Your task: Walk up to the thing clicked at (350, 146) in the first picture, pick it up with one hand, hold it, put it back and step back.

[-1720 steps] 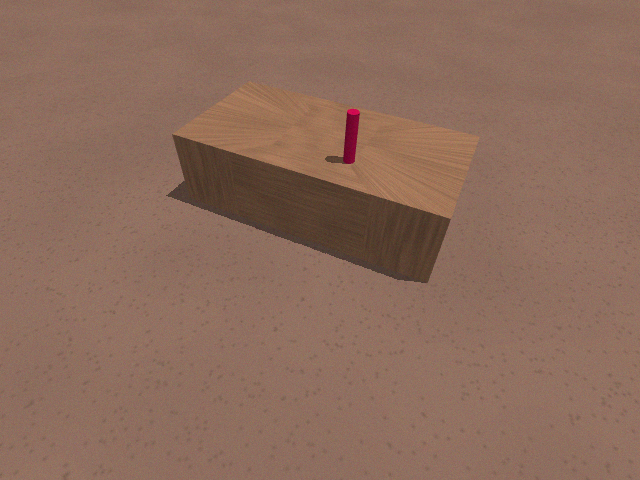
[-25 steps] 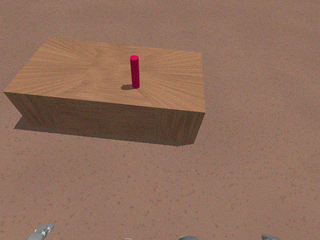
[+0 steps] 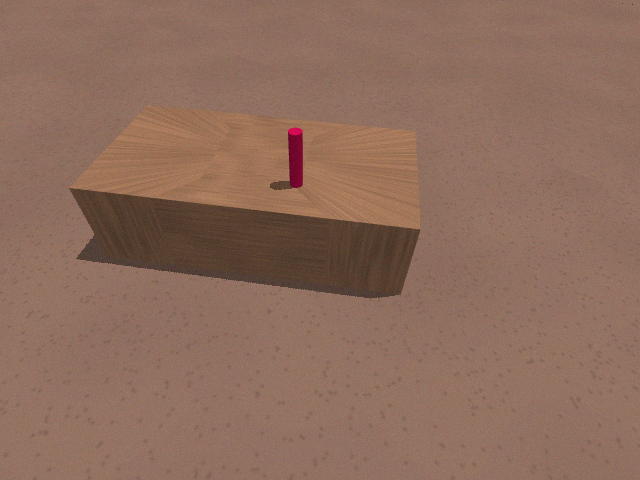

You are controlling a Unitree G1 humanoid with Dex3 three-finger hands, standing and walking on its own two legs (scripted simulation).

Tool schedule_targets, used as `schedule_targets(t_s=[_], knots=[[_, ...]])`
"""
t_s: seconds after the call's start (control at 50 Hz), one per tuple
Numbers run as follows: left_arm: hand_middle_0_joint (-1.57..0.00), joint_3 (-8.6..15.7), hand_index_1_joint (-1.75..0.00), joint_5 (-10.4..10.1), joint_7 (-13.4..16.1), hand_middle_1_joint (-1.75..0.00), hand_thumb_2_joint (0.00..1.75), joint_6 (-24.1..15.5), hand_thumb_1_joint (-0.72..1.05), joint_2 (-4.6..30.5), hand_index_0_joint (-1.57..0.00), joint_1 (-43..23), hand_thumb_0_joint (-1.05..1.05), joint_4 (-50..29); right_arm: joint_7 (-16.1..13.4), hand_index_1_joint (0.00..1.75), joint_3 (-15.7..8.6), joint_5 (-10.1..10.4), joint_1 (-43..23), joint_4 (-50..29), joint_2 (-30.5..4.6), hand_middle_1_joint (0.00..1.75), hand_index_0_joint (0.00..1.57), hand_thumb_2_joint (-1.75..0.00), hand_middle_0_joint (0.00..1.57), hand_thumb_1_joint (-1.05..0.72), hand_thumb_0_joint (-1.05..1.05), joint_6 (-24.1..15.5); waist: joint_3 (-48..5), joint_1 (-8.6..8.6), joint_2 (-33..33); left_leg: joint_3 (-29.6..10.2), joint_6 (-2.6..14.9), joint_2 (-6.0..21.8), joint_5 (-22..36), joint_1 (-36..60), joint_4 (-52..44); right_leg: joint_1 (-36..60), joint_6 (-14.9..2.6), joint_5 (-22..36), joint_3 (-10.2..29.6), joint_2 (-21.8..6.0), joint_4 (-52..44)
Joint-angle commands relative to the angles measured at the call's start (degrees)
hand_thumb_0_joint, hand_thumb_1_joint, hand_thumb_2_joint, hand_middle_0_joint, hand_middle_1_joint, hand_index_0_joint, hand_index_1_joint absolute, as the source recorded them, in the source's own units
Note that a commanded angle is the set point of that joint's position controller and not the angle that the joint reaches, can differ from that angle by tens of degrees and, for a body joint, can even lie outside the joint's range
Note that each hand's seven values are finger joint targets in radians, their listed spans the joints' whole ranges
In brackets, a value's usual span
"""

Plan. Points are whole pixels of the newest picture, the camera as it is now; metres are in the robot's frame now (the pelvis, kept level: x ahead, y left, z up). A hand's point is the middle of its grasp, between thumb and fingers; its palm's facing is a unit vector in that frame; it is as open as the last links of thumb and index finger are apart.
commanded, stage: step back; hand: left
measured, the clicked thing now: (295, 159) +1.18 +0.12 -0.29
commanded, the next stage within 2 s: stand in 0.78 s
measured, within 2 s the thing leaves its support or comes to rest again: neither
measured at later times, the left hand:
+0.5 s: hand out of the picture +0.09 +0.26 -0.15, palm faces +0.02 -0.94 -0.34, open 7.3 cm
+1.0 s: hand out of the picture +0.15 +0.25 -0.13, palm faces -0.03 -0.94 -0.34, open 7.3 cm
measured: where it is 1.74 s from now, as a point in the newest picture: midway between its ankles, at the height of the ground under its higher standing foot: outside the picture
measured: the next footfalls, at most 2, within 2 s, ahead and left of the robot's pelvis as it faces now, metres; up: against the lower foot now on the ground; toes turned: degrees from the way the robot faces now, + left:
none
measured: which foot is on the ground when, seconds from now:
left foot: down 0.00-1.00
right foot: down 0.00-1.00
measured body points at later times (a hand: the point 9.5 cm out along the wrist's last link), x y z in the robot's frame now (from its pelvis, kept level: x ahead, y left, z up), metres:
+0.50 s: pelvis +0.03 +0.00 +0.01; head +0.04 +0.01 +0.46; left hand +0.09 +0.31 -0.13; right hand +0.10 -0.31 -0.11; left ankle +0.03 +0.12 -0.73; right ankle +0.02 -0.13 -0.73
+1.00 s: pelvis +0.04 +0.00 +0.02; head +0.05 +0.00 +0.47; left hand +0.15 +0.30 -0.11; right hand +0.15 -0.30 -0.11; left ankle +0.03 +0.12 -0.73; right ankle +0.02 -0.13 -0.73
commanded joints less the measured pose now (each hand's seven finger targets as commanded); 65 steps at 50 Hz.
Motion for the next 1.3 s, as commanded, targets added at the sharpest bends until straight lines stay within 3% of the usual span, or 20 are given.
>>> schedule_targets(t_s=[0.0, 0.08, 0.12, 0.14, 0.16, 0.18, 0.24, 0.3, 0.34, 0.36, 0.38, 0.4, 0.42, 0.5, 0.56, 0.74, 0.78, 0.86, 1.12, 1.28], knots=[[-0.2, 2.6, -0.3, -0.91, -0.61, -0.3, 0.9, -2.25, 0.9, 10.21, -0.2, -2.71, 0.0, -2.95, -1.45, 0.3, -2.9, -0.23, -8.15, -6.38, -15.38, 0.3, 0.2, -0.9, 0.2, -0.9, 0.0, -3.61, 1.53, 0.26, 8.32, -17.79, 6.99, 14.72, -19.39, -5.19, -20.82, -2.06, -0.16, 1.9, 2.36, -0.71, 1.19], [-0.2, 2.76, -0.3, -0.25, -0.75, -0.3, 0.9, -3.09, 0.9, 8.79, -0.2, -1.06, 0.0, -0.81, -0.76, 0.3, -3.26, -0.07, -7.72, -5.97, -15.13, 0.3, 0.2, -0.9, 0.2, -0.9, 0.0, -2.18, -0.18, -0.31, 11.82, -11.89, 5.7, 12.67, -19.94, -8.22, -17.92, 9.43, 0.12, 4.31, -3.04, 2.23, -14.92], [-0.2, 2.94, -0.3, 0.26, -0.07, -0.3, 0.9, -3.6, 0.9, 8.87, -0.2, 1.53, 0.0, 0.79, -0.8, 0.3, -2.39, 0.77, -7.37, -6.1, -12.06, 0.3, 0.2, -0.9, 0.2, -0.9, 0.0, -1.41, -0.98, 1.53, 7.06, -8.31, 2.48, 10.05, -17.43, -12.32, -11.39, 17.7, -1.08, 7.67, -0.83, 2.69, -22.62], [-0.2, 3.49, -0.3, 0.74, 0.27, -0.3, 0.9, -3.96, 0.9, 11.89, -0.2, 1.72, 0.0, 0.56, -0.82, 0.3, -1.88, 1.17, -8.07, -6.7, -9.92, 0.3, 0.2, -0.9, 0.2, -0.9, 0.0, -1.32, -0.49, 1.97, -0.18, -5.26, 0.03, 5.59, -17.34, -17.14, -4.63, 16.12, -3.51, -2.88, 11.48, -3.65, -26.59], [-0.2, 4.03, -0.3, 0.96, 0.19, -0.3, 0.9, -4.37, 0.9, 15.41, -0.2, 1.95, 0.0, 0.99, -1.07, 0.3, -2.12, 1.16, -8.16, -6.3, -9.95, 0.3, 0.2, -0.9, 0.2, -0.9, 0.0, -1.13, 0.83, 2.18, -6.31, -2.56, -1.02, 0.67, -15.95, -15.34, 7.0, 8.64, -7.54, -21.71, 24.8, -12.65, -34.58], [-0.2, 4.2, -0.3, 1.04, 0.24, -0.3, 0.9, -4.7, 0.9, 16.25, -0.2, -2.47, 0.0, -0.83, -1.11, 0.3, -2.7, 1.02, -6.49, -5.43, -11.62, 0.3, 0.2, -0.9, 0.2, -0.9, 0.0, -1.2, 3.02, 0.74, -5.21, -3.71, -1.7, 1.95, -12.67, -13.25, 13.46, 3.35, -11.09, -24.56, 28.62, -17.77, -36.55], [-0.2, 3.32, -0.3, 0.61, 0.68, -0.3, 0.9, -5.26, 0.9, 13.02, -0.2, -4.3, 0.0, -1.28, -0.83, 0.3, -2.54, 1.45, -4.34, -4.04, -11.08, 0.3, 0.2, -0.9, 0.2, -0.9, 0.0, -2.14, 1.4, -0.2, -2.64, -5.26, -1.28, 3.84, -8.22, -11.45, 9.97, 5.76, -9.74, -6.96, 19.21, -13.94, -32.35], [-0.2, 2.93, -0.3, 0.31, 0.3, -0.3, 0.9, -4.93, 0.9, 12.68, -0.2, -5.69, 0.0, -1.38, -0.59, 0.3, -2.46, 1.05, -2.6, -2.95, -10.2, 0.3, 0.2, -0.9, 0.2, -0.9, 0.0, -2.6, -2.01, -0.52, -6.34, -0.54, -1.75, 3.59, -6.81, -4.03, 1.3, 5.38, -8.08, 3.58, 11.94, -11.35, -28.4], [-0.2, 1.91, -0.3, -0.02, 0.12, -0.3, 0.9, -4.31, 0.9, 11.24, -0.2, -7.48, 0.0, -1.91, -0.96, 0.3, -2.92, 0.79, -0.91, -1.57, -9.66, 0.3, 0.2, -0.9, 0.2, -0.9, 0.0, -3.07, -3.8, -2.47, -4.19, 1.16, -1.3, 1.89, 1.64, 4.14, -9.51, 3.33, -5.88, 12.6, 6.58, -8.68, -21.83], [-0.2, 1.08, -0.3, -0.13, 0.03, -0.3, 0.9, -4.18, 0.9, 9.58, -0.2, -6.19, 0.0, -1.91, -1.3, 0.3, -3.33, 0.32, -1.47, -1.58, -10.35, 0.3, 0.2, -0.9, 0.2, -0.9, 0.0, -3.35, -4.94, -2.53, -1.98, -1.6, -0.71, 3.68, 4.79, 8.73, -12.55, 0.98, -4.3, 17.77, 4.48, -7.22, -17.61], [-0.2, 0.2, -0.3, -0.86, -0.07, -0.3, 0.9, -4.08, 0.9, 6.83, -0.2, -5.94, 0.0, -2.12, -1.63, 0.3, -3.59, 0.1, -2.43, -2.16, -12.84, 0.3, 0.2, -0.9, 0.2, -0.9, 0.0, -3.84, -6.47, -2.13, 6.07, -13.75, 1.68, 12.2, 5.81, 9.22, -16.07, -1.34, -1.32, 17.68, 1.02, -2.88, -12.02], [-0.2, 0.55, -0.3, -1.64, 0.1, -0.3, 0.9, -3.77, 0.9, 7.47, -0.2, -5.67, 0.0, -0.95, -1.48, 0.3, -3.44, 0.63, -6.12, -2.86, -15.12, 0.3, 0.2, -0.9, 0.2, -0.9, 0.0, -3.89, -4.99, -0.14, 8.7, -18.88, 6.18, 17.14, 1.63, 3.61, -16.99, 0.81, -0.11, 5.29, -2.0, 0.96, -10.39], [-0.2, 0.77, -0.3, -1.29, 0.3, -0.3, 0.9, -3.85, 0.9, 8.5, -0.2, -5.4, 0.0, -0.21, -1.26, 0.3, -3.33, 0.91, -7.64, -2.89, -15.34, 0.3, 0.2, -0.9, 0.2, -0.9, 0.0, -3.81, -4.67, 0.0, 7.76, -17.52, 7.86, 17.87, 2.67, 1.46, -15.79, 4.49, -0.4, 2.69, -1.39, 0.57, -11.41], [-0.2, 0.83, -0.3, -1.12, 0.79, -0.3, 0.9, -5.24, 0.9, 10.02, -0.2, -3.55, 0.0, 2.05, -1.46, 0.3, -2.11, 1.59, -9.26, -2.58, -12.0, 0.3, 0.2, -0.9, 0.2, -0.9, 0.0, -3.5, -7.85, 0.74, 8.13, -5.08, 1.42, 9.69, 25.25, 1.19, -7.8, 15.04, -1.52, 26.81, 2.28, -3.07, -18.64], [-0.2, 1.21, -0.3, -1.26, 1.2, -0.3, 0.9, -5.2, 0.9, 11.42, -0.2, -4.18, 0.0, 2.36, -1.92, 0.3, -2.23, 1.87, -8.02, -1.83, -11.16, 0.3, 0.2, -0.9, 0.2, -0.9, 0.0, -3.27, -9.57, -0.17, 3.78, -1.77, 0.21, 7.41, 28.14, 1.59, -3.27, 17.26, -3.26, 37.63, 4.15, -5.49, -15.8], [-0.2, 0.55, -0.3, -1.05, 1.68, -0.3, 0.9, -4.56, 0.9, 10.76, -0.2, -7.74, 0.0, 2.35, -1.86, 0.3, -2.42, 1.87, -12.05, -1.0, -11.16, 0.3, 0.2, -0.9, 0.2, -0.9, 0.0, -2.62, -8.1, -0.29, 1.37, -2.42, 1.83, 8.45, 23.18, 2.72, -4.37, 13.6, -2.66, 33.11, 3.45, -4.29, -15.24], [-0.2, -0.67, -0.3, -1.93, 1.38, -0.3, 0.9, -4.06, 0.9, 8.51, -0.2, -9.39, 0.0, 3.28, -1.84, 0.3, -1.43, 2.57, -11.88, -0.52, -11.65, 0.3, 0.2, -0.9, 0.2, -0.9, 0.0, -2.72, -7.61, -1.2, 2.02, -4.95, 1.16, 9.94, 30.52, 6.1, -9.28, 13.65, -1.08, 36.93, 3.59, -4.55, -18.56], [-0.2, -0.98, -0.3, -1.77, 1.5, -0.3, 0.9, -3.82, 0.9, 8.78, -0.2, -9.79, 0.0, 4.47, -1.87, 0.3, -0.93, 2.56, -13.08, 0.68, -11.27, 0.3, 0.2, -0.9, 0.2, -0.9, 0.0, -2.77, -9.37, -0.99, 2.77, -3.88, 0.3, 10.02, 33.66, 9.75, -11.48, 16.65, -0.73, 38.13, 2.85, -4.68, -20.86], [-0.2, -1.53, -0.3, -1.33, 0.82, -0.3, 0.9, -4.25, 0.9, 8.76, -0.2, -10.86, 0.0, 7.19, -1.21, 0.3, -0.07, 2.54, -14.43, 3.19, -10.7, 0.3, 0.2, -0.9, 0.2, -0.9, 0.0, -2.71, -7.39, -1.26, 2.31, -3.54, -0.87, 9.82, 18.31, 9.92, -18.86, 16.28, 0.13, 26.01, 3.67, -5.31, -29.28], [-0.2, -1.73, -0.3, -1.12, 0.49, -0.3, 0.9, -4.07, 0.9, 8.8, -0.2, -9.71, 0.0, 7.88, -0.71, 0.3, -0.07, 2.11, -12.43, 4.38, -11.09, 0.3, 0.2, -0.9, 0.2, -0.9, 0.0, -2.54, -3.34, -1.38, 2.62, -4.11, -1.0, 8.99, 5.2, 6.7, -20.56, 10.75, 0.01, 11.49, 4.81, -4.95, -32.71]])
